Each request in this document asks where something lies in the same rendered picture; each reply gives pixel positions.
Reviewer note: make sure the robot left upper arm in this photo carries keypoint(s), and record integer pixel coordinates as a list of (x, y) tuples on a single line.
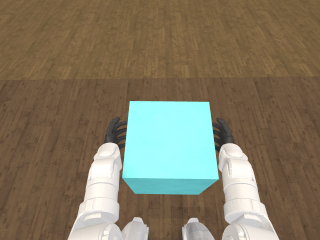
[(101, 231)]

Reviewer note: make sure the right robot thigh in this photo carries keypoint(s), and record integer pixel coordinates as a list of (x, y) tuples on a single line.
[(196, 231)]

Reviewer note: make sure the robot left hand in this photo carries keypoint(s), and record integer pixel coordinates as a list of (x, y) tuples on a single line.
[(112, 132)]

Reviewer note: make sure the carton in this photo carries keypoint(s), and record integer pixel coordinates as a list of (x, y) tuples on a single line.
[(169, 148)]

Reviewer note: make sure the robot left forearm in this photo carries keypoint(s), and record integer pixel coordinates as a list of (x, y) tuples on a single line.
[(101, 196)]

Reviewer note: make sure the robot right forearm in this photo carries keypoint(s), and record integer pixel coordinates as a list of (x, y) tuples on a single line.
[(242, 201)]

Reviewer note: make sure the robot left shin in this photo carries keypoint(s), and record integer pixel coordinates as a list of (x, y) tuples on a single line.
[(137, 219)]

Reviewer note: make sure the robot right hand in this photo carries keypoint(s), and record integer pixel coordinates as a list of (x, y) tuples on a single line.
[(225, 133)]

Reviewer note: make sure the robot right upper arm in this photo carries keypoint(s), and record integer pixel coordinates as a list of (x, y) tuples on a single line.
[(241, 231)]

